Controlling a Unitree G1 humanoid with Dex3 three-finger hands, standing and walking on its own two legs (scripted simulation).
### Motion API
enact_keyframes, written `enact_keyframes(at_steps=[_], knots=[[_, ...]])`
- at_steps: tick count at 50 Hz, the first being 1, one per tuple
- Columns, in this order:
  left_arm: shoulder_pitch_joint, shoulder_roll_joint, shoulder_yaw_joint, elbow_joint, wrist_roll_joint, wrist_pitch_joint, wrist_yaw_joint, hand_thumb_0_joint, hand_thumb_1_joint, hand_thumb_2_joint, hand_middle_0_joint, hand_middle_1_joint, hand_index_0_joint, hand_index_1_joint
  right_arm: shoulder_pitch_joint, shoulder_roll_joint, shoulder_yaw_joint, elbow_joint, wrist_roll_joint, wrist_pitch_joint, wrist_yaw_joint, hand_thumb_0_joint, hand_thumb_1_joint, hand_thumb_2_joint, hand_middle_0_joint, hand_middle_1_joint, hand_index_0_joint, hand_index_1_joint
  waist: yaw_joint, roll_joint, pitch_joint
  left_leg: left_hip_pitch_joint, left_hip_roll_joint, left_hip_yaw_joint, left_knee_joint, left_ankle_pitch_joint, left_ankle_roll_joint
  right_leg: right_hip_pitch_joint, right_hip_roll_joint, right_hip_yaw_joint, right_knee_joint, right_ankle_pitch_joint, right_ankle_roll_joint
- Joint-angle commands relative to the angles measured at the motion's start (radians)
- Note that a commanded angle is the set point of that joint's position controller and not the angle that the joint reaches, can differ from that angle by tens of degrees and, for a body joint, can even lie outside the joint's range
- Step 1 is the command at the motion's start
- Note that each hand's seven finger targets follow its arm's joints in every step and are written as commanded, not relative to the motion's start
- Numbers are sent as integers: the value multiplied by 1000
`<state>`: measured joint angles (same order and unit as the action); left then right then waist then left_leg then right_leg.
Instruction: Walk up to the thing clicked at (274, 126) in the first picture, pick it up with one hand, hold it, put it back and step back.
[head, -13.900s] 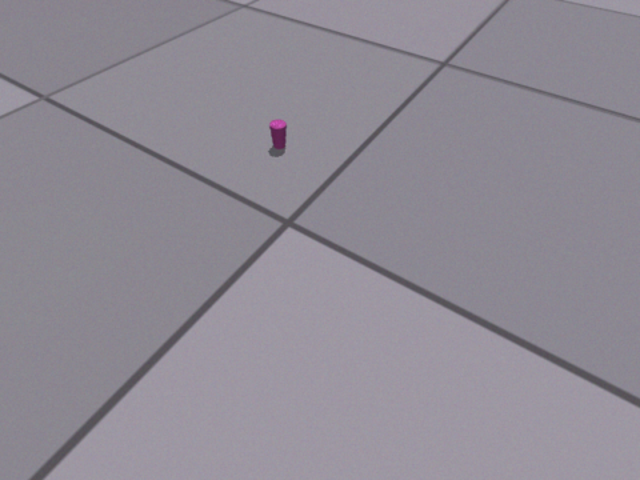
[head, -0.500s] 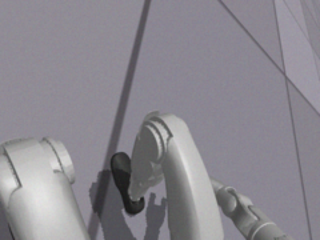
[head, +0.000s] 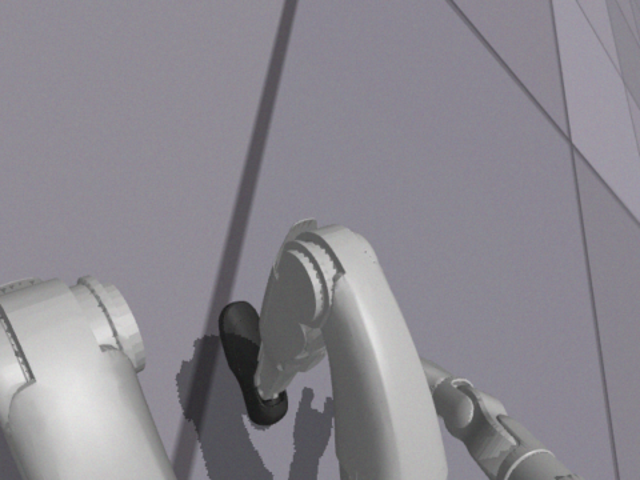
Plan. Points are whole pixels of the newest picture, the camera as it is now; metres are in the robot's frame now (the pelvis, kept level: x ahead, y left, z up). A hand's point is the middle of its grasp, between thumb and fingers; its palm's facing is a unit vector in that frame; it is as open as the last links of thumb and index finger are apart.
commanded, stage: settle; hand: left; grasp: from the side
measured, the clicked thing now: out of the picture +0.43 +0.26 -0.22
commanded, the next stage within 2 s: lift in 1.76 s
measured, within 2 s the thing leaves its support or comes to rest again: leaves its support in 0.16 s
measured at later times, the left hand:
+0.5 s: hand out of the picture +0.40 +0.29 -0.09, palm faces +0.31 -0.95 -0.05, open 11.0 cm
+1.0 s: hand out of the picture +0.41 +0.28 -0.01, palm faces +0.28 -0.96 -0.08, open 11.0 cm
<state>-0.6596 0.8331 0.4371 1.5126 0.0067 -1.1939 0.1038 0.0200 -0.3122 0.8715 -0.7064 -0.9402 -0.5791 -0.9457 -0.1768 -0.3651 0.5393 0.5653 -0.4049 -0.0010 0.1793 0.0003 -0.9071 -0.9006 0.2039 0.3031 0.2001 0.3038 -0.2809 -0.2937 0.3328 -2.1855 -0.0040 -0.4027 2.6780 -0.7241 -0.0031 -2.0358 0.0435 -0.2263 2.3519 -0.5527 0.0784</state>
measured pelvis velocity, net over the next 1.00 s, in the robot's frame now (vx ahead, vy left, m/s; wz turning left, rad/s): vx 0.03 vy -0.02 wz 0.16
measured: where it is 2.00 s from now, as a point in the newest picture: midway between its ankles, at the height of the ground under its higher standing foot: (182, 436)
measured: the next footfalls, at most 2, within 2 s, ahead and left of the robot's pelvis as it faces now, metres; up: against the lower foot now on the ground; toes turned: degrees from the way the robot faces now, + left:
none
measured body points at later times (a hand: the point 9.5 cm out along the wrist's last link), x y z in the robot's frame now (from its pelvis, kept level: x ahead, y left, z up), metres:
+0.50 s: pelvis +0.00 -0.01 +0.02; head +0.19 +0.18 +0.39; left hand +0.38 +0.34 -0.09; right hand +0.19 -0.24 -0.03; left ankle +0.08 +0.12 -0.25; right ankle +0.16 -0.14 -0.25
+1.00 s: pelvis +0.03 -0.02 +0.06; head +0.22 +0.10 +0.45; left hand +0.39 +0.33 +0.00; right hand +0.21 -0.25 -0.06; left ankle +0.08 +0.12 -0.25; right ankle +0.16 -0.14 -0.25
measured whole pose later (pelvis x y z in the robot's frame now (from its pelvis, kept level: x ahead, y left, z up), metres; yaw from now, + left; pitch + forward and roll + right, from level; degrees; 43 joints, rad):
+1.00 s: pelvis +0.03 -0.02 +0.06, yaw +9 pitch +30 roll -9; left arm -0.54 0.46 0.32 0.85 -0.11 -0.66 -0.12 0.02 -0.42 1.00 -0.74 -0.96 -0.62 -0.96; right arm 0.04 -0.28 0.13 0.67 -0.13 0.06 0.10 0.01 -0.91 -0.90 0.20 0.30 0.20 0.30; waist -0.15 -0.03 -0.04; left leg -2.22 0.00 -0.16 2.41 -0.72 -0.02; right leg -2.16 -0.05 -0.06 2.28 -0.65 0.06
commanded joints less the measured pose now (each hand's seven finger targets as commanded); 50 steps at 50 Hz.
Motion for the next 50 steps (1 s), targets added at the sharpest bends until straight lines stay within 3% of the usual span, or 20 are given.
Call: enact_keyframes(at_steps=[1, 8, 13, 15, 17, 19, 21, 23, 25, 27, 28, 29, 31, 34, 35, 37, 40, 42, 46, 50], knots=[[-221, 152, 25, -227, -8, -69, -5, 0, 316, 1229, -1174, -1273, -1150, -1306, 44, -371, -145, 7, 7, 20, -14, 0, -920, -910, 199, 300, 199, 300, -104, 626, -589, 401, 63, 100, -384, 140, -37, 262, 37, -126, -119, 141, -76], [-228, 144, 25, -528, -7, -7, -14, 0, 267, 1234, -1215, -1313, -1192, -1346, 77, -359, -209, 0, 29, 23, -9, 0, -924, -910, 199, 300, 199, 300, -60, 769, -728, 522, 65, 124, -430, 202, -55, 250, 24, -99, -111, 173, -91], [-237, 48, -31, -639, -37, 74, -27, 0, 263, 1226, -1251, -1336, -1233, -1363, 115, -348, -259, 1, 69, 19, -11, 0, -915, -906, 199, 300, 199, 300, -54, 761, -759, 500, 56, 140, -455, 193, -49, 226, 15, -79, -128, 176, -95], [-217, -19, -92, -636, -35, 113, -46, 0, 274, 1244, -1278, -1362, -1261, -1389, 151, -329, -276, 37, 84, 25, -11, 0, -916, -906, 199, 300, 199, 300, -55, 745, -734, 480, 54, 143, -470, 148, -45, 190, 11, -72, -140, 143, -98], [-238, 30, -52, -725, -35, 132, -50, 0, 275, 1243, -1278, -1367, -1265, -1391, 154, -325, -298, 12, 99, 22, -14, 0, -907, -903, 200, 300, 199, 300, -23, 734, -777, 465, 47, 157, -479, 144, -37, 205, 7, -58, -145, 141, -99], [-250, -68, -134, -702, -46, 168, -78, 0, 247, 1231, -1294, -1372, -1283, -1394, 172, -307, -313, 35, 117, 25, -11, 0, -907, -902, 200, 300, 199, 300, -39, 703, -750, 430, 42, 162, -489, 84, -31, 159, 6, -52, -158, 99, -102], [-180, -95, -108, -661, -63, 203, -88, 0, 236, 1228, -1276, -1364, -1265, -1387, 186, -304, -329, 39, 139, 26, -14, 0, -905, -902, 200, 300, 199, 300, -7, 664, -744, 421, 38, 162, -506, 73, -28, 154, -1, -41, -168, 87, -100], [-243, -41, -82, -775, -58, 216, -94, 0, 208, 1202, -1247, -1335, -1238, -1356, 198, -294, -354, 40, 149, 28, -17, 0, -897, -900, 200, 300, 199, 300, 26, 687, -811, 445, 37, 170, -522, 82, -27, 136, -7, -26, -159, 84, -106], [-207, -127, -129, -750, -75, 248, -116, 0, 192, 1199, -1249, -1341, -1242, -1361, 212, -274, -370, 37, 166, 31, -16, 0, -902, -901, 200, 300, 199, 300, 26, 671, -819, 431, 29, 186, -531, 65, -23, 131, -10, -12, -169, 67, -108], [-214, -111, -97, -810, -86, 264, -122, 0, 171, 1208, -1258, -1349, -1249, -1371, 224, -269, -395, 39, 185, 27, -20, 0, -900, -901, 200, 300, 199, 300, 53, 670, -837, 418, 24, 194, -545, 54, -20, 113, -14, -4, -167, 59, -112], [-176, -143, -121, -756, -85, 284, -131, 0, 181, 1201, -1252, -1341, -1242, -1362, 228, -256, -392, 38, 191, 30, -21, 0, -899, -900, 200, 300, 199, 300, 45, 646, -840, 406, 21, 200, -547, 45, -16, 128, -14, 1, -179, 47, -111], [-223, -160, -132, -810, -91, 288, -139, 0, 187, 1203, -1249, -1330, -1237, -1355, 232, -254, -406, 39, 199, 30, -24, 0, -896, -900, 200, 300, 199, 300, 49, 643, -843, 408, 21, 202, -553, 42, -16, 106, -18, 8, -178, 45, -113], [-235, -122, -102, -846, -91, 304, -149, 0, 169, 1193, -1237, -1329, -1226, -1352, 247, -242, -421, 38, 211, 37, -32, 0, -897, -900, 199, 300, 199, 300, 69, 640, -886, 400, 16, 218, -561, 37, -11, 127, -20, 23, -192, 28, -113], [-214, -164, -110, -847, -107, 337, -170, 0, 172, 1207, -1238, -1333, -1224, -1359, 263, -229, -437, 32, 228, 42, -41, 0, -900, -902, 199, 300, 199, 300, 76, 629, -924, 421, 12, 234, -573, 48, -9, 129, -25, 39, -206, 30, -114], [-271, -159, -116, -896, -108, 341, -175, 0, 160, 1200, -1224, -1326, -1210, -1352, 274, -220, -444, 39, 232, 43, -46, 0, -899, -902, 199, 300, 199, 300, 74, 629, -953, 423, 11, 244, -572, 49, -7, 139, -26, 47, -210, 28, -115], [-223, -127, -83, -917, -110, 358, -185, 0, 126, 1195, -1229, -1328, -1215, -1355, 286, -210, -460, 42, 245, 46, -55, 0, -904, -903, 199, 300, 199, 300, 108, 632, -996, 431, 5, 264, -579, 67, -3, 157, -28, 62, -220, 32, -117], [-212, -197, -102, -915, -136, 383, -201, 0, 132, 1180, -1209, -1310, -1196, -1336, 293, -196, -472, 38, 262, 46, -65, 0, -903, -902, 199, 300, 199, 300, 102, 601, -1007, 421, 1, 273, -595, 78, -1, 163, -34, 71, -226, 35, -116], [-249, -147, -63, -973, -143, 389, -203, 0, 117, 1188, -1221, -1325, -1207, -1352, 319, -189, -486, 48, 273, 47, -75, 0, -910, -904, 199, 300, 199, 300, 114, 605, -1062, 441, 0, 288, -588, 112, 2, 189, -34, 83, -237, 59, -116], [-204, -196, -72, -929, -150, 421, -222, 0, 93, 1182, -1212, -1327, -1200, -1353, 341, -170, -501, 57, 284, 47, -87, 0, -913, -905, 200, 300, 199, 300, 114, 526, -1098, 425, -2, 310, -568, 196, 11, 247, -37, 102, -253, 125, -109], [-222, -174, -61, -954, -131, 436, -237, 0, 23, 1194, -1208, -1336, -1197, -1363, 344, -162, -519, 55, 293, 49, -97, 0, -916, -906, 200, 300, 199, 300, 131, 531, -1101, 429, -2, 326, -598, 195, 11, 256, -44, 112, -273, 109, -112]])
